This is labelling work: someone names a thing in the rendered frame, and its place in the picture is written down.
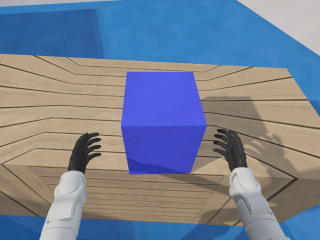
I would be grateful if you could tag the robot right hand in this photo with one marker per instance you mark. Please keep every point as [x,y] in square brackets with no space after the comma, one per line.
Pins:
[234,153]

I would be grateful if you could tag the robot left hand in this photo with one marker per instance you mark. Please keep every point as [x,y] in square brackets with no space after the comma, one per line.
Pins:
[79,157]

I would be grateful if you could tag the pedestal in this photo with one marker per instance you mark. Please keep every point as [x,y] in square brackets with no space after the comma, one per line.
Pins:
[48,102]

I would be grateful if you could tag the robot right forearm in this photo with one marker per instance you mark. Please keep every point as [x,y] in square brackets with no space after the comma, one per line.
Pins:
[253,209]

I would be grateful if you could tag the robot left forearm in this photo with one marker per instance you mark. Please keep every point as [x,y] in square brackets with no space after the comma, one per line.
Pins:
[64,216]

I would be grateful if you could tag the carton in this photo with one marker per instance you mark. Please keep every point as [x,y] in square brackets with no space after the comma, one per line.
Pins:
[163,122]

